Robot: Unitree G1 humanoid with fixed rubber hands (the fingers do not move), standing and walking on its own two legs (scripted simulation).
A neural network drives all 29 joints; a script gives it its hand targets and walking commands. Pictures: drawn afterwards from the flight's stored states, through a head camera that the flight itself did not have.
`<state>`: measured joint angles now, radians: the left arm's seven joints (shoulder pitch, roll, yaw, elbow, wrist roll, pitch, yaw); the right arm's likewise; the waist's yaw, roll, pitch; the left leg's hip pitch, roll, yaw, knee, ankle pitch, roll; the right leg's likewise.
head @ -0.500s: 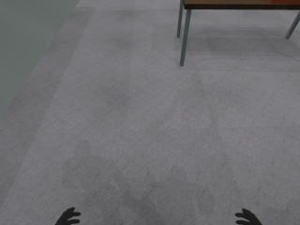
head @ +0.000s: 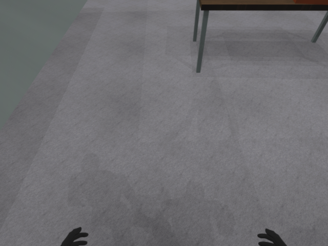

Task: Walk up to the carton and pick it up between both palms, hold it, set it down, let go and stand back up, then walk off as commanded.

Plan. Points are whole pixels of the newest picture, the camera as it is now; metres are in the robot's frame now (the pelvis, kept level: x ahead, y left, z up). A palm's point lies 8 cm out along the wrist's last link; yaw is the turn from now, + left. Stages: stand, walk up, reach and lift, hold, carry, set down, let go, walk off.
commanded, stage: walk up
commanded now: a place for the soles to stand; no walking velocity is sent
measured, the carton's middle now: out of the picture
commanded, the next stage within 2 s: none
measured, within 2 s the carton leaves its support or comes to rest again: neither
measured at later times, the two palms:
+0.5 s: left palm (109, 223) +0.20 +0.16 -0.08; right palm out of the picture +0.20 -0.52 -0.10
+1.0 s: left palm (144, 153) +0.42 +0.09 -0.10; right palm out of the picture +0.40 -0.57 -0.08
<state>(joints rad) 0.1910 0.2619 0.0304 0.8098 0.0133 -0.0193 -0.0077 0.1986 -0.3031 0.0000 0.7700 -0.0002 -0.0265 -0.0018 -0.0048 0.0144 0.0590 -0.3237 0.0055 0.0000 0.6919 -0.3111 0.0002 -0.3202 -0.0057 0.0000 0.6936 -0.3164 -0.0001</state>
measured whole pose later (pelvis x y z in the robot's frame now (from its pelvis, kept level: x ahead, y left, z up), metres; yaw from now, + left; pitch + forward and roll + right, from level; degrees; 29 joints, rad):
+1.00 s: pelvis +0.34 -0.23 +0.00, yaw -7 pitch -2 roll +2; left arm 0.34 0.43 0.07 0.82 0.02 -0.02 -0.07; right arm 0.25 -0.48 0.00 0.81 0.00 -0.10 0.00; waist 0.02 -0.03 0.05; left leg -0.42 -0.04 -0.02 0.66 -0.22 0.02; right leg -0.19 0.01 -0.04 1.07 -0.53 -0.05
